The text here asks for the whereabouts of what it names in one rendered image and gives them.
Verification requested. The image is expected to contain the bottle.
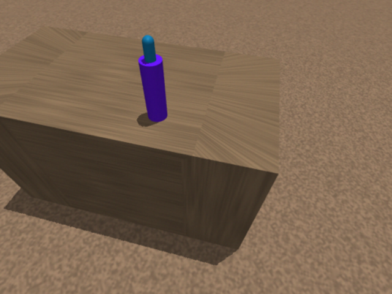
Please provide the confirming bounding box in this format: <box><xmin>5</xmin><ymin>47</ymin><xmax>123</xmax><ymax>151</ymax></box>
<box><xmin>138</xmin><ymin>35</ymin><xmax>167</xmax><ymax>122</ymax></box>

